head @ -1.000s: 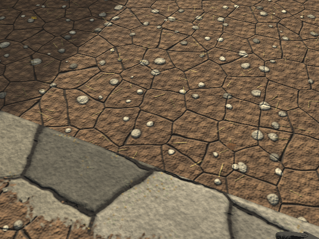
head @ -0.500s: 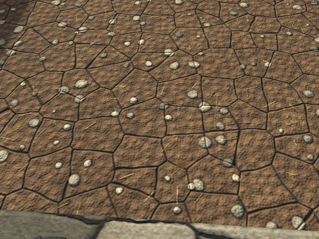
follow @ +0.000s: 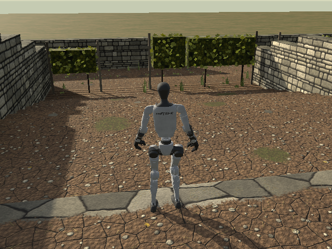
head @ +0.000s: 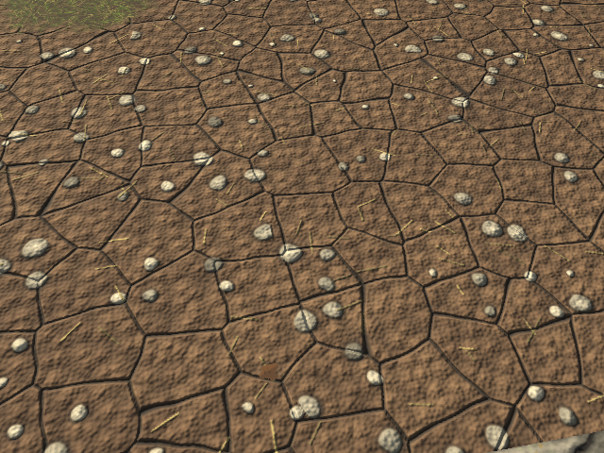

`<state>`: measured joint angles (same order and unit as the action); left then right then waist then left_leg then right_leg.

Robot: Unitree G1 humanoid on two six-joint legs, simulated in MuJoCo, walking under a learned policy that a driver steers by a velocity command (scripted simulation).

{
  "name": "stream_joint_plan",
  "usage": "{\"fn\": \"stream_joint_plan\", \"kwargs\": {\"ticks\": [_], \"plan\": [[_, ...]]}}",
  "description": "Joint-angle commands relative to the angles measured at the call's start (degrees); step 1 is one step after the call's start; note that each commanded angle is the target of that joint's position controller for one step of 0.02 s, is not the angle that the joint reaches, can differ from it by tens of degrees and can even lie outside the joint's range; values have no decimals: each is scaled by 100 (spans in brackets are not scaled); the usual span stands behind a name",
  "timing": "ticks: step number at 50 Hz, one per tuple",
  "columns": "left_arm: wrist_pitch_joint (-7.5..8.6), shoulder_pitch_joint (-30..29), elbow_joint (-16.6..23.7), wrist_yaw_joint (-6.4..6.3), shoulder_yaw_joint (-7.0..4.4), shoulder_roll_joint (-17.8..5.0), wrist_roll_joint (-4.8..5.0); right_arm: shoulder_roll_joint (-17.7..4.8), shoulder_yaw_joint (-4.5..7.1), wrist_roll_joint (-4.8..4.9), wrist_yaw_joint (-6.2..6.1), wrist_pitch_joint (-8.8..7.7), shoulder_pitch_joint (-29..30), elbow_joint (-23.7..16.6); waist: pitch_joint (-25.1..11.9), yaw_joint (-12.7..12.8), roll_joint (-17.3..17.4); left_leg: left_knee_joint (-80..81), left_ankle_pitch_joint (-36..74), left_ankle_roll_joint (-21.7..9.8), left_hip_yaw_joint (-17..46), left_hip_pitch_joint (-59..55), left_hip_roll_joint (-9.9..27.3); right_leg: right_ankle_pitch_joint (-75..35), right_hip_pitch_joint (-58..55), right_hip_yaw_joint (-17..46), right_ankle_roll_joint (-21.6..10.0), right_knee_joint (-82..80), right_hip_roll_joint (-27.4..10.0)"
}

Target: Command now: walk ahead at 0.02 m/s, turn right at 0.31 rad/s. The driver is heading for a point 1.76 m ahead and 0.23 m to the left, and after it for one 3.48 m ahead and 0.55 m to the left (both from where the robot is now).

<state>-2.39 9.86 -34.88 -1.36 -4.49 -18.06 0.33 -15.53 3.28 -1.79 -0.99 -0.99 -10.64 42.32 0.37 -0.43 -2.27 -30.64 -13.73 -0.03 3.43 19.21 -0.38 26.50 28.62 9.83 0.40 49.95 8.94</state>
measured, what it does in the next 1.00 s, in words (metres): steps on the spot: right foot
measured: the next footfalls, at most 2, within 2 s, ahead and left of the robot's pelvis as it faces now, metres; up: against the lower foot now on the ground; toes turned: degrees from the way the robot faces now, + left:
right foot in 0.26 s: +0.01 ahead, -0.14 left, +0.00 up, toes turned +1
right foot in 1.40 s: +0.43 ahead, -0.14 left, +0.00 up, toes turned -3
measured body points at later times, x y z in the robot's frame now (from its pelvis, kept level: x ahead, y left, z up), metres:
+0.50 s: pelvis +0.00 -0.02 +0.00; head +0.00 -0.03 +0.45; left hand +0.14 +0.21 -0.11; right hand +0.09 -0.29 -0.12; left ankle +0.02 +0.13 -0.73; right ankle -0.03 -0.14 -0.73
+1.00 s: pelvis +0.05 +0.01 +0.00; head +0.06 +0.03 +0.45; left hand +0.13 +0.28 -0.14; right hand +0.09 -0.27 -0.12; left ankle +0.04 +0.10 -0.73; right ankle -0.03 -0.13 -0.69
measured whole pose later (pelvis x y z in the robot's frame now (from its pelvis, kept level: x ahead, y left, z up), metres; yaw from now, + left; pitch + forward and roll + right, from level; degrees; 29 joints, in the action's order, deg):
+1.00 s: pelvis +0.05 +0.01 +0.00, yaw -2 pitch +0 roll -1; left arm 1.6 19.1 -47.6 -1.3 -3.4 -15.2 2.0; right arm -14.4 3.5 0.6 1.1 -6.0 -17.7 53.9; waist -0.4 -0.9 -2.2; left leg -32.8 -18.7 -2.9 -2.3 13.8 -0.8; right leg 26.8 16.1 4.5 -1.5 50.3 0.9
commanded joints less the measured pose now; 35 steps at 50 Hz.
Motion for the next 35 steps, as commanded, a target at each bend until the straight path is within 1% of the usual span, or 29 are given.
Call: {"fn": "stream_joint_plan", "kwargs": {"ticks": [1, 2, 3, 5, 6, 7, 8, 9, 10, 11, 12, 13, 14, 15, 16, 17, 18, 20, 23, 28, 35], "plan": [[15, 400, 145, -47, -269, -711, -16, -745, 189, 128, -37, -60, 410, -520, -402, 187, 900, 978, 2206, -1167, 1511, -903, 1601, 227, 589, 35, 305, 1790, -286], [-26, 410, 106, -49, -212, -523, -11, -668, 144, 160, -40, -43, 401, -502, -378, 171, 893, 953, 2410, -1147, 1296, -886, 1489, 91, 521, 7, 376, 1905, -291], [-43, 370, 112, -39, -157, -376, 11, -627, 121, 148, -34, -14, 388, -480, -352, 170, 936, 983, 2432, -1120, 1030, -829, 1316, -17, 362, -142, 425, 1693, -307], [-33, 151, 180, -24, -56, -156, 31, -563, 100, 124, -29, 32, 360, -440, -415, 96, 1169, 940, 2337, -1071, 732, -1022, 1117, -146, 62, -437, 492, 662, -521], [-24, 40, 208, -7, -1, -54, 14, -590, 107, 130, -29, 59, 352, -421, -468, 31, 1299, 905, 2300, -1052, 637, -1035, 1060, -122, -273, -601, 505, 50, -655], [-13, -88, 246, 16, 38, 15, 9, -670, 130, 139, -28, 86, 239, -378, -489, -75, 1452, 897, 2264, -1094, 666, -1050, 1087, -36, -561, -737, 500, -473, -738], [-3, -131, 248, 34, 28, -33, 35, -767, 156, 153, -24, 110, 103, -333, -496, -159, 1546, 873, 2247, -1152, 769, -1099, 1157, -46, -759, -833, 490, -879, -747], [4, -79, 206, 45, -1, -122, 60, -828, 167, 175, -19, 127, 24, -301, -495, -175, 1553, 825, 2200, -1176, 855, -1122, 1204, -264, -958, -899, 455, -1329, -736], [14, 71, 115, 55, -19, -146, 63, -835, 156, 217, -14, 135, 52, -287, -467, -83, 1480, 740, 2134, -1132, 858, -1053, 1184, -779, -1267, -970, 375, -2016, -718], [26, 215, 15, 62, -18, -132, 35, -772, 126, 269, -4, 123, 15, -245, -394, 16, 1368, 680, 2042, -1005, 828, -899, 1116, -1469, -1666, -1004, 248, -2861, -688], [34, 235, 13, 54, -20, -241, -28, -709, 97, 268, 10, 68, -189, -172, -420, -17, 1201, 672, 1768, -746, 828, -630, 1059, -1991, -2148, -736, 84, -3120, -845], [33, 313, 69, 11, -55, -522, -91, -587, 42, 149, 47, -16, -235, -191, -627, -92, 625, 373, 1228, -398, 585, -252, 849, -3032, -2700, -189, -112, -2873, -1393], [28, 160, -22, 12, -95, -711, -146, -330, -21, 60, 94, -110, -419, -193, -649, -409, -464, 347, 295, -45, -20, -207, 326, -2989, -2372, 27, -445, -2522, -1670], [62, 36, 21, 72, -12, -287, -152, -415, -32, -1, 92, -132, -83, -179, -575, -166, -500, 333, 165, 180, -106, -591, 298, -2165, -1837, 43, -570, -2648, -1600], [99, 0, -9, 102, 49, -95, -191, -507, -2, 20, 95, -124, 145, -173, -384, -87, -358, 313, 308, 251, -127, -623, 270, -1687, -1673, -28, -478, -2710, -1455], [132, 28, -45, 103, 40, -152, -201, -489, 2, 47, 72, -99, 210, -134, -261, -51, -282, 258, 402, 236, -155, -641, 259, -1524, -1547, -106, -378, -2718, -1347], [173, 34, -65, 106, 39, -186, -175, -500, 9, 59, 50, -62, 189, -119, -121, -41, -311, 247, 510, 210, -139, -614, 261, -1532, -1443, -109, -332, -2734, -1329], [227, 137, -139, 84, 67, -144, -145, -467, 10, 85, 26, -28, 99, -55, -3, -71, -307, 287, 547, 170, -108, -659, 285, -1536, -1312, -130, -292, -2728, -1302], [244, 171, -189, 63, 96, -82, -135, -412, 13, 93, -1, -12, 15, 94, 59, -72, -161, 306, 536, 192, -118, -717, 280, -1394, -1242, -136, -283, -2732, -1266], [277, 235, -312, 47, 114, -37, -122, -413, 36, 112, -44, 1, -69, 327, 63, -70, 62, 337, 626, 240, -103, -795, 298, -1429, -1255, -188, -276, -2701, -1197], [306, 368, -583, 37, 122, 38, -100, -430, 58, 140, -105, 22, -163, 658, 10, -62, 179, 336, 784, 246, -96, -883, 316, -1655, -1336, -321, -253, -2642, -1098]]}}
